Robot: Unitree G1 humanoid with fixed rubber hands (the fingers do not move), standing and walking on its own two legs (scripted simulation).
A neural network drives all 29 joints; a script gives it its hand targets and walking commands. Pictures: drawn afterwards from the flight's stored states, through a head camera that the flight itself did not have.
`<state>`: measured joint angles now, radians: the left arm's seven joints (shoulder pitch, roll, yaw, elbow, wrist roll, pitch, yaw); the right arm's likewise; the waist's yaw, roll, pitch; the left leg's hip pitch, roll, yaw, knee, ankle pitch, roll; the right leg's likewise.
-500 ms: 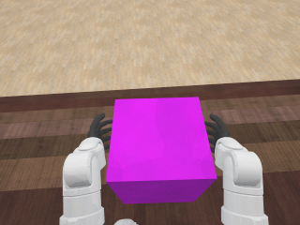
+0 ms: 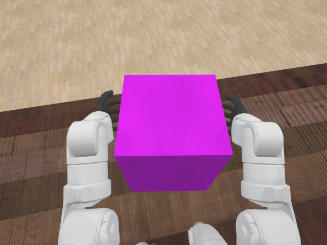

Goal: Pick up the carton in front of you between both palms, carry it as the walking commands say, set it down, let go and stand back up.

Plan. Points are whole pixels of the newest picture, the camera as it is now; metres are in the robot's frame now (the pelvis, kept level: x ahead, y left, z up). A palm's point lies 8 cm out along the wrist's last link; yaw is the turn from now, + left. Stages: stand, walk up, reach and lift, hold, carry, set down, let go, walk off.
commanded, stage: carry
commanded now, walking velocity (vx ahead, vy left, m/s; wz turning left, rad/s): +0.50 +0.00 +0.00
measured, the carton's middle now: (169, 138) +0.37 -0.02 +0.00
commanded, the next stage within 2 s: none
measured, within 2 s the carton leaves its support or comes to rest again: neither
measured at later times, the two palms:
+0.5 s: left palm (117, 68) +0.67 +0.14 -0.03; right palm (198, 58) +0.71 -0.15 -0.03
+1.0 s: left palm (135, 52) +1.00 +0.10 -0.22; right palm (190, 50) +1.02 -0.20 -0.24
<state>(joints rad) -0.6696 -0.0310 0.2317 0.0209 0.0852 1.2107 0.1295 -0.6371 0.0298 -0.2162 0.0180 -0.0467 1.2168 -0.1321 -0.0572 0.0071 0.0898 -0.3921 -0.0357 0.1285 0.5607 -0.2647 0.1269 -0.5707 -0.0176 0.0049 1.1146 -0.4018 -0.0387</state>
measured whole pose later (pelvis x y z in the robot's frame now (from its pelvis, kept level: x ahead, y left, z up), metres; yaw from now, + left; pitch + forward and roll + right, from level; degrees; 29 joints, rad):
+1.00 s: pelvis +0.67 -0.07 -0.33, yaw +13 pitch +1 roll +3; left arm -0.51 -0.07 0.25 0.04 0.09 1.08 0.09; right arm -0.56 0.00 -0.11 0.08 0.01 1.12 -0.16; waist -0.16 0.04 0.02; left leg -0.40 -0.23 0.02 0.83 -0.44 0.21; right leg -0.69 0.01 0.09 1.45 -0.55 0.02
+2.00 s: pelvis +1.35 -0.05 -0.63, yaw -8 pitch +2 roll -1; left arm -0.52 -0.01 0.19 0.12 0.06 1.13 0.12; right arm -0.53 0.03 -0.14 0.17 -0.01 1.10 -0.16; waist -0.07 -0.03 0.01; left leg -0.37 0.01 0.16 0.97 -0.64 0.08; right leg -0.83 0.00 0.02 1.23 -0.12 -0.08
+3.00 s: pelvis +2.08 -0.19 -0.95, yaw +1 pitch +4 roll +1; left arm -0.48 -0.05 0.24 0.01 0.11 1.09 0.11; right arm -0.60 0.01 -0.11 0.18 0.04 1.06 -0.19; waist -0.17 -0.04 -0.04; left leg -0.22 -0.21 -0.15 1.02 -0.82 0.14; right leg -0.65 -0.01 0.05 0.47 0.43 -0.01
